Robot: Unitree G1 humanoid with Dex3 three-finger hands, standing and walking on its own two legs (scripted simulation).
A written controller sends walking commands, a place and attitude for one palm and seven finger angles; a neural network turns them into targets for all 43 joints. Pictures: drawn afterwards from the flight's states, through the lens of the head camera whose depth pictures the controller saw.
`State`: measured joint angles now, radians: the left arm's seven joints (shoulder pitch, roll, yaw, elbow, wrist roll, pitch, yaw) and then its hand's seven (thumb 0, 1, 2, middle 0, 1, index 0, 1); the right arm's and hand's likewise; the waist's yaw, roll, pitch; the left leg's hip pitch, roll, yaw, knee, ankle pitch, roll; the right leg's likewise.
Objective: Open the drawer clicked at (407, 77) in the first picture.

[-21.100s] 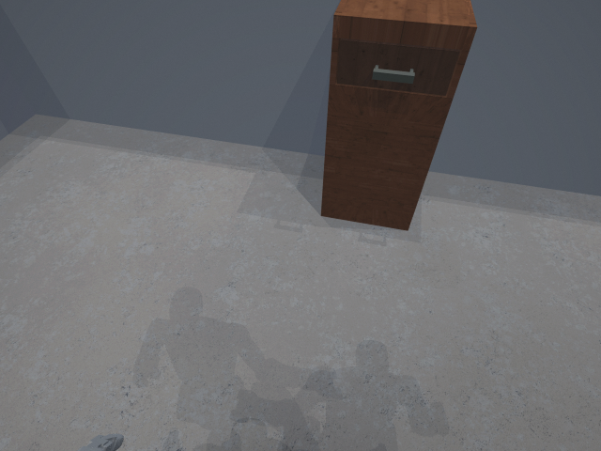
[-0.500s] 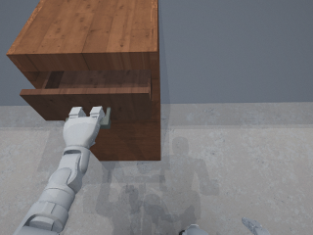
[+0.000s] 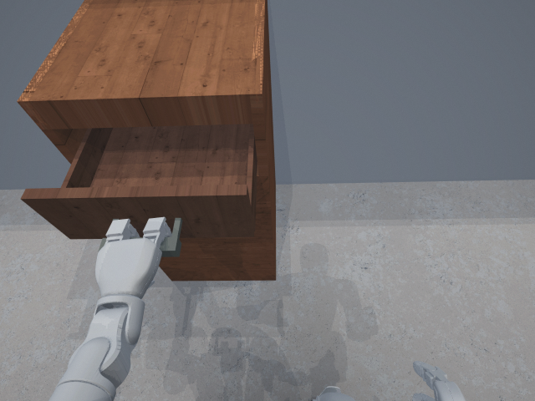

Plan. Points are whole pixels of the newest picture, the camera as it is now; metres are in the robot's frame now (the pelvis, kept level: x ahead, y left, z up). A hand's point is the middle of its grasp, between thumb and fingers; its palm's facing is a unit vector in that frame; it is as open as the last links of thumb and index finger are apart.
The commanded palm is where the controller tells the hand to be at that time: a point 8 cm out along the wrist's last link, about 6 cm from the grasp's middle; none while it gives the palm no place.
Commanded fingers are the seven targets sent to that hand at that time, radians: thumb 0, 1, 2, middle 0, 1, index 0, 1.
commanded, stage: pull the drawer open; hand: left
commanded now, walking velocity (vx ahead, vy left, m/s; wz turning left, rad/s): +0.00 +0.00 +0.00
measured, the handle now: (143, 235) +0.37 +0.23 -0.01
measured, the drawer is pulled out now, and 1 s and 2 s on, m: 0.15 0.25 0.30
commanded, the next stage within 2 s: open the thumb to release the handle in 1.54 s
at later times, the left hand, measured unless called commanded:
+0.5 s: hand (138, 304) +0.26 +0.22 -0.03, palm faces -0.03 -0.06 -1.00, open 5.9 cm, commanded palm +0.22 +0.23 +0.02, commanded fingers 0.00 0.90 0.90 -0.40 -1.35 -0.40 -1.35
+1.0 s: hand (131, 338) +0.21 +0.22 -0.03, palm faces -0.03 -0.07 -1.00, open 5.9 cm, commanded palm +0.17 +0.23 +0.02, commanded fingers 0.00 0.90 0.90 -0.40 -1.35 -0.40 -1.35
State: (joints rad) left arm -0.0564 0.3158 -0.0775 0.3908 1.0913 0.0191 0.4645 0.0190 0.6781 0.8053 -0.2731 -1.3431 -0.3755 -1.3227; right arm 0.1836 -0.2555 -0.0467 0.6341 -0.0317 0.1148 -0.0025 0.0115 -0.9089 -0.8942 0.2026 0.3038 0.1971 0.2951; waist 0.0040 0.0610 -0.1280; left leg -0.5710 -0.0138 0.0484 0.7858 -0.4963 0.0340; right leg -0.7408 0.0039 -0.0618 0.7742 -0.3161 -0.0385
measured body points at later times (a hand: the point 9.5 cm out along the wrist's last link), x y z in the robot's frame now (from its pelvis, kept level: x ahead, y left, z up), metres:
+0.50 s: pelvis -0.01 -0.01 +0.00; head +0.06 -0.04 +0.44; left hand +0.26 +0.22 +0.03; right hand +0.16 -0.25 -0.12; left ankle -0.08 +0.09 -0.70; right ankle +0.03 -0.10 -0.70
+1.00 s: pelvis -0.01 -0.01 -0.01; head +0.06 -0.04 +0.44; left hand +0.21 +0.22 +0.03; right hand +0.19 -0.24 -0.12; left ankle -0.08 +0.09 -0.70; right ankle +0.03 -0.10 -0.70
